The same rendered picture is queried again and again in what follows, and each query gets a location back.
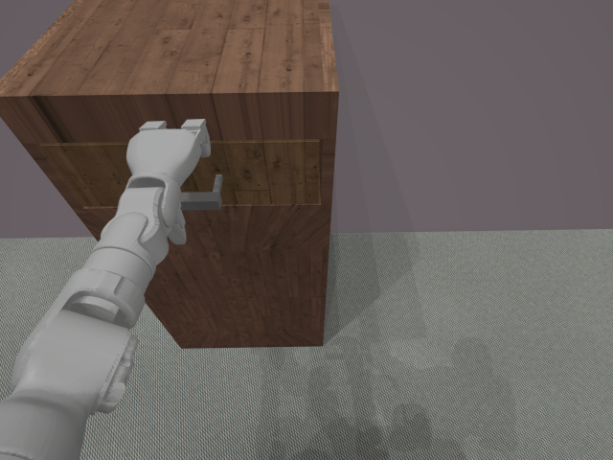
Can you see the robot left forearm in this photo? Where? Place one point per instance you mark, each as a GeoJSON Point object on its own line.
{"type": "Point", "coordinates": [112, 283]}

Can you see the handle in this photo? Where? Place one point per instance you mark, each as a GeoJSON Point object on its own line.
{"type": "Point", "coordinates": [205, 200]}

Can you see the robot left hand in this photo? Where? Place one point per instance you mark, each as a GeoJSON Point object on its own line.
{"type": "Point", "coordinates": [172, 152]}

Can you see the drawer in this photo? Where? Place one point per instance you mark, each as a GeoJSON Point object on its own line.
{"type": "Point", "coordinates": [253, 171]}

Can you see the cabinet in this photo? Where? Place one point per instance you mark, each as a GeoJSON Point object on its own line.
{"type": "Point", "coordinates": [249, 275]}

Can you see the left robot upper arm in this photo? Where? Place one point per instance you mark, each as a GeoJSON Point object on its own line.
{"type": "Point", "coordinates": [80, 366]}

